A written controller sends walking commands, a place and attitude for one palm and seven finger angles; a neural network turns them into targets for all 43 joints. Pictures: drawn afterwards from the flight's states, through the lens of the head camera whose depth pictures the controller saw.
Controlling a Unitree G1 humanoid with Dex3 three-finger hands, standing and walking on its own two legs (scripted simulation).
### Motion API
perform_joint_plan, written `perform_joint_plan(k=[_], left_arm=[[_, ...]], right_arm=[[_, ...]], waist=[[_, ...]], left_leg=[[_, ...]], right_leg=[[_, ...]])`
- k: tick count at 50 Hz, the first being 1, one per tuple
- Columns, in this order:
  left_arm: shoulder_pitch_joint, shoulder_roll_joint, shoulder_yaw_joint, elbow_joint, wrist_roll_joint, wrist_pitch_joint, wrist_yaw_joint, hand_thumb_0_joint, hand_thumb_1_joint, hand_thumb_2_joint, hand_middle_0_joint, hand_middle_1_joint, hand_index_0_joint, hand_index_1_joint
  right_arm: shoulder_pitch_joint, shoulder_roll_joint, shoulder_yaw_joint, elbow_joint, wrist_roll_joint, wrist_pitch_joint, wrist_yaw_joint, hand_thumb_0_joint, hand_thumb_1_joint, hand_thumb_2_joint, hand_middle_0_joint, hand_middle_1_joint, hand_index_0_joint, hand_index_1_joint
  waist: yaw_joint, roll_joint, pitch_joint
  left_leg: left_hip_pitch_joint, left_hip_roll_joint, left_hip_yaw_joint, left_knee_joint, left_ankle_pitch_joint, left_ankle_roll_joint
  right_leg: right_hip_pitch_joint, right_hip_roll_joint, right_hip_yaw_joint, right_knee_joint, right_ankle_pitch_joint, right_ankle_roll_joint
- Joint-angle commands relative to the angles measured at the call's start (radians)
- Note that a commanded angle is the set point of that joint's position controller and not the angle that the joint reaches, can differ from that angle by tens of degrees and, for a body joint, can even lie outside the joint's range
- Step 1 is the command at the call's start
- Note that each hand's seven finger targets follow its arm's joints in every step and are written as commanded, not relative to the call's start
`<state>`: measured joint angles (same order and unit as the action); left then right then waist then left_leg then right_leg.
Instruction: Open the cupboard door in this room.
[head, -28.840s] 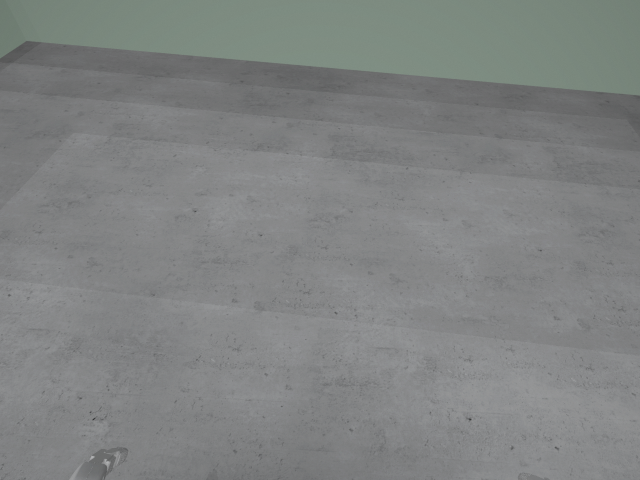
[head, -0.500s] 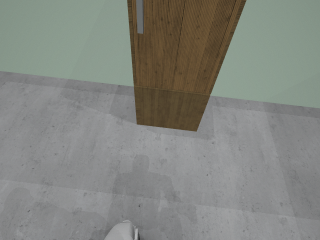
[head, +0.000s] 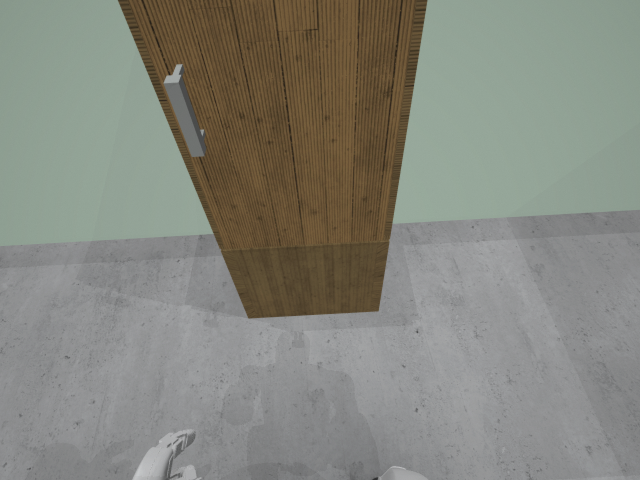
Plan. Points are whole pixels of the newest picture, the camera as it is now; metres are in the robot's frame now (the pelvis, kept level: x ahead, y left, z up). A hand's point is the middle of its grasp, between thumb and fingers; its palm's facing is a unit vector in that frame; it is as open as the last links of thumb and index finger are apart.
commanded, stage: take the last steps up to it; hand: left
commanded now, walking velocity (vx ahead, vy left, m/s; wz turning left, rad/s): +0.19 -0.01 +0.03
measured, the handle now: (189, 111) +0.66 +0.22 +0.10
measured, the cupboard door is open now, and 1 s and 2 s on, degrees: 0 0 0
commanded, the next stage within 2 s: come to a stop and stand still in 0.12 s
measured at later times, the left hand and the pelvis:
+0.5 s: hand out of the picture +0.09 +0.18 -0.17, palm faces +0.10 -0.98 -0.18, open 7.3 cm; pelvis +0.12 +0.01 +0.01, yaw +0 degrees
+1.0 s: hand out of the picture +0.14 +0.15 -0.17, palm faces +0.01 -0.97 -0.26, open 7.3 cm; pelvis +0.07 -0.04 -0.01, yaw +1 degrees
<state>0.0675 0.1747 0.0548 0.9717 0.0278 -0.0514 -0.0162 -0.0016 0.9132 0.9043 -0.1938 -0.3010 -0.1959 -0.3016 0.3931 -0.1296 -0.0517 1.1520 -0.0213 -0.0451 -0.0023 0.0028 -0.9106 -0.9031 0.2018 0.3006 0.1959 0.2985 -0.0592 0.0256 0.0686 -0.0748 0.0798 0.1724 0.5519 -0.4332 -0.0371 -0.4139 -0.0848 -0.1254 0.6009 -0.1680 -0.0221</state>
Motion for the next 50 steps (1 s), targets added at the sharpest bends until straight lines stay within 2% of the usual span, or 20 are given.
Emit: perform_joint_plan(k=[1,4,8,16,18,20,23,30,34,35,36,37,39,40,42,43,46,48,49,50], left_arm=[[0.391,0.247,0.052,0.091,-0.017,-0.018,0.030,0.000,0.900,0.900,-0.200,-0.300,-0.200,-0.300],[0.214,0.146,0.026,0.049,-0.019,-0.017,0.033,0.000,0.900,0.900,-0.200,-0.300,-0.200,-0.300],[0.212,0.072,0.011,0.064,-0.007,-0.034,0.036,0.000,0.900,0.900,-0.200,-0.300,-0.200,-0.300],[0.215,0.131,0.001,0.096,-0.009,-0.009,0.048,0.000,0.900,0.900,-0.200,-0.300,-0.200,-0.300],[0.230,0.116,-0.007,0.108,-0.014,0.009,0.054,0.000,0.900,0.900,-0.200,-0.300,-0.200,-0.300],[0.294,0.064,-0.021,0.104,-0.020,0.027,0.064,0.000,0.900,0.900,-0.200,-0.300,-0.200,-0.300],[0.277,0.086,-0.015,0.104,-0.022,0.061,0.064,0.000,0.900,0.900,-0.200,-0.300,-0.200,-0.300],[0.260,0.074,0.018,0.054,-0.013,0.092,0.048,0.000,0.900,0.900,-0.200,-0.300,-0.200,-0.300],[0.251,0.050,0.010,0.027,-0.011,0.085,0.038,0.000,0.900,0.900,-0.200,-0.300,-0.200,-0.300],[0.336,0.090,-0.007,0.055,-0.014,0.055,0.061,0.000,0.900,0.900,-0.200,-0.300,-0.200,-0.300],[0.281,0.138,0.003,-0.019,0.004,0.045,0.059,0.000,0.900,0.900,-0.200,-0.300,-0.200,-0.300],[0.278,0.172,0.019,-0.032,0.006,0.031,0.060,0.000,0.900,0.900,-0.200,-0.300,-0.200,-0.300],[0.246,0.209,-0.001,-0.029,0.015,0.006,0.060,0.000,0.900,0.900,-0.200,-0.300,-0.200,-0.300],[0.207,0.213,0.002,-0.040,0.017,0.008,0.055,0.000,0.900,0.900,-0.200,-0.300,-0.200,-0.300],[0.156,0.196,0.007,-0.044,0.005,0.006,0.060,0.000,0.900,0.900,-0.200,-0.300,-0.200,-0.300],[0.132,0.195,0.009,-0.058,0.008,0.012,0.061,0.000,0.900,0.900,-0.200,-0.300,-0.200,-0.300],[0.107,0.181,0.008,-0.090,0.011,0.057,0.057,0.000,0.900,0.900,-0.200,-0.300,-0.200,-0.300],[0.135,0.120,-0.008,-0.109,0.004,0.072,0.054,0.000,0.900,0.900,-0.200,-0.300,-0.200,-0.300],[0.171,0.108,-0.012,-0.101,0.002,0.067,0.053,0.000,0.900,0.900,-0.200,-0.300,-0.200,-0.300],[0.212,0.106,-0.009,-0.085,0.000,0.064,0.046,0.000,0.900,0.900,-0.200,-0.300,-0.200,-0.300]], right_arm=[[-0.023,-0.104,-0.013,-0.099,0.017,-0.006,-0.008,0.000,-0.900,-0.900,0.200,0.300,0.200,0.300],[-0.084,-0.069,-0.014,-0.088,0.006,0.006,0.000,0.000,-0.900,-0.900,0.200,0.300,0.200,0.300],[-0.022,-0.038,-0.014,-0.067,-0.002,0.031,0.003,0.000,-0.900,-0.900,0.200,0.300,0.200,0.300],[-0.143,-0.068,0.015,-0.099,0.011,0.021,-0.009,0.000,-0.900,-0.900,0.200,0.300,0.200,0.300],[-0.114,-0.101,0.011,-0.085,0.013,0.014,-0.013,0.000,-0.900,-0.900,0.200,0.300,0.200,0.300],[-0.099,-0.183,-0.006,-0.092,0.015,0.016,-0.027,0.000,-0.900,-0.900,0.200,0.300,0.200,0.300],[-0.133,-0.202,-0.011,-0.091,0.013,0.039,-0.050,0.000,-0.900,-0.900,0.200,0.300,0.200,0.300],[-0.234,-0.215,-0.044,-0.159,0.000,0.055,-0.050,0.000,-0.900,-0.900,0.200,0.300,0.200,0.300],[-0.260,-0.212,-0.052,-0.176,-0.007,0.053,-0.034,0.000,-0.900,-0.900,0.200,0.300,0.200,0.300],[-0.285,-0.288,-0.064,-0.196,0.013,0.030,-0.033,0.000,-0.900,-0.900,0.200,0.300,0.200,0.300],[-0.251,-0.171,-0.040,-0.248,0.015,0.040,-0.006,0.000,-0.900,-0.900,0.200,0.300,0.200,0.300],[-0.262,-0.120,-0.022,-0.270,0.000,0.044,0.004,0.000,-0.900,-0.900,0.200,0.300,0.200,0.300],[-0.239,-0.069,-0.005,-0.283,-0.005,0.048,0.013,0.000,-0.900,-0.900,0.200,0.300,0.200,0.300],[-0.206,-0.080,-0.010,-0.271,0.001,0.055,0.018,0.000,-0.900,-0.900,0.200,0.300,0.200,0.300],[-0.181,-0.129,-0.014,-0.279,0.003,0.062,0.016,0.000,-0.900,-0.900,0.200,0.300,0.200,0.300],[-0.154,-0.136,-0.016,-0.277,0.000,0.063,0.015,0.000,-0.900,-0.900,0.200,0.300,0.200,0.300],[-0.008,-0.162,-0.008,-0.228,-0.015,0.058,0.015,0.000,-0.900,-0.900,0.200,0.300,0.200,0.300],[0.047,-0.210,-0.012,-0.226,-0.031,0.054,0.010,0.000,-0.900,-0.900,0.200,0.300,0.200,0.300],[-0.002,-0.220,-0.009,-0.234,-0.024,0.049,0.005,0.000,-0.900,-0.900,0.200,0.300,0.200,0.300],[-0.067,-0.216,-0.005,-0.254,-0.017,0.048,0.003,0.000,-0.900,-0.900,0.200,0.300,0.200,0.300]], waist=[[0.167,-0.278,-0.196],[0.098,-0.083,-0.049],[0.044,-0.137,-0.065],[0.067,-0.133,-0.112],[0.054,-0.095,-0.137],[0.055,0.083,-0.161],[0.048,0.236,-0.066],[0.064,0.079,-0.144],[0.063,0.167,-0.160],[0.106,0.031,-0.306],[0.092,-0.168,-0.243],[0.101,-0.166,-0.183],[0.062,-0.003,-0.142],[0.039,-0.035,-0.133],[0.030,-0.347,-0.031],[0.019,-0.358,0.012],[-0.016,-0.029,0.102],[-0.008,0.315,0.145],[0.026,0.339,0.147],[0.068,0.232,0.131]], left_leg=[[-0.469,-0.020,-0.147,0.650,-0.152,0.039],[-0.486,0.046,-0.176,0.669,0.051,0.035],[-0.396,0.044,-0.135,0.518,0.134,0.003],[-0.219,-0.019,-0.107,0.011,0.235,-0.006],[-0.059,0.011,-0.119,-0.137,0.573,0.004],[0.102,0.201,-0.245,-0.080,1.110,0.101],[-0.008,0.291,-0.323,-0.182,1.201,0.228],[-0.022,0.258,-0.262,-0.165,0.836,0.229],[-0.105,0.219,-0.259,-0.199,0.527,0.195],[0.008,0.210,-0.233,0.067,0.741,0.126],[-0.271,0.053,-0.123,0.134,0.307,0.077],[-0.390,-0.051,-0.073,0.252,-0.005,0.042],[-0.335,-0.055,-0.124,0.309,-0.088,0.034],[-0.325,-0.080,-0.117,0.299,-0.031,0.029],[-0.343,-0.047,-0.143,0.294,0.026,0.037],[-0.296,-0.036,-0.130,0.245,0.053,0.040],[-0.141,-0.044,-0.166,0.026,-0.041,0.056],[-0.369,0.085,-0.444,-0.299,-0.372,0.137],[-0.436,0.127,-0.556,-0.378,-0.420,0.182],[-0.511,0.130,-0.526,-0.363,-0.363,0.196]], right_leg=[[0.517,-0.375,0.471,-0.281,0.254,-0.192],[0.304,-0.277,0.286,-0.324,0.156,-0.134],[0.220,-0.200,0.121,-0.347,0.291,-0.107],[0.318,-0.160,0.088,-0.219,0.569,-0.110],[0.263,-0.106,0.058,-0.119,0.448,-0.041],[0.131,-0.026,0.027,-0.061,0.072,0.031],[0.078,0.023,0.091,0.246,-0.440,0.047],[-0.023,0.042,0.145,0.449,-0.341,0.062],[0.085,0.029,0.095,0.210,-0.306,0.054],[0.090,-0.001,0.178,-0.063,-0.185,0.031],[0.200,-0.043,0.270,-0.168,-0.069,0.002],[0.229,-0.173,0.418,-0.193,0.157,-0.074],[0.131,-0.203,0.389,-0.194,0.136,-0.142],[0.123,-0.136,0.321,-0.196,0.023,-0.118],[0.048,-0.137,0.321,-0.213,-0.062,-0.099],[-0.023,-0.127,0.277,-0.215,-0.156,-0.091],[-0.248,-0.028,0.207,-0.110,-0.598,-0.046],[-0.126,0.121,0.035,0.174,-0.514,-0.002],[-0.074,0.128,0.039,0.268,-0.429,-0.008],[0.021,0.096,0.065,0.302,-0.378,-0.020]])
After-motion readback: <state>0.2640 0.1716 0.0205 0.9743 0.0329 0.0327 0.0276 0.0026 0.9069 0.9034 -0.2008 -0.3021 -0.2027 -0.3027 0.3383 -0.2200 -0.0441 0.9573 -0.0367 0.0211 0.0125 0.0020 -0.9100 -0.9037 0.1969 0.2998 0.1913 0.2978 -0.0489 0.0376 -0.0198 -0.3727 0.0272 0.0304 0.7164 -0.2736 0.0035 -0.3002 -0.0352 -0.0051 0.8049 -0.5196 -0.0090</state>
